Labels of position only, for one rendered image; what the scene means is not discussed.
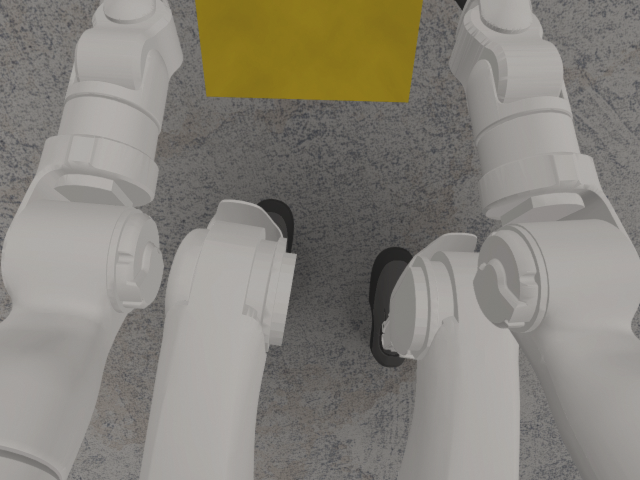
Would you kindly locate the left robot forearm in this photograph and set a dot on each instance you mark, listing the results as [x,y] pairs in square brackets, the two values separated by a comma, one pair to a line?
[113,110]

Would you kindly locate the robot left shin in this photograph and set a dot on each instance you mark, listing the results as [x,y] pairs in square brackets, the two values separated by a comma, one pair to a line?
[186,258]

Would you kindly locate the right robot forearm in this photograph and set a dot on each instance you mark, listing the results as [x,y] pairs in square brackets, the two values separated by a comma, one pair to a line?
[532,169]

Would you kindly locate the right robot upper arm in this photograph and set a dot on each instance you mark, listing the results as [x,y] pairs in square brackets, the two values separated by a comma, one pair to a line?
[568,291]

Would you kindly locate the left robot upper arm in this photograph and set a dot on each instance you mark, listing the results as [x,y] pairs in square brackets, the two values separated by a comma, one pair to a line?
[73,271]

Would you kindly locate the carton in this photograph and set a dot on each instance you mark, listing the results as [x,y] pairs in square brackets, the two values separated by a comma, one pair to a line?
[347,50]

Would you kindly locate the right robot thigh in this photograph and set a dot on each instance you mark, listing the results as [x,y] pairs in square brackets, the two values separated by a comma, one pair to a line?
[466,419]

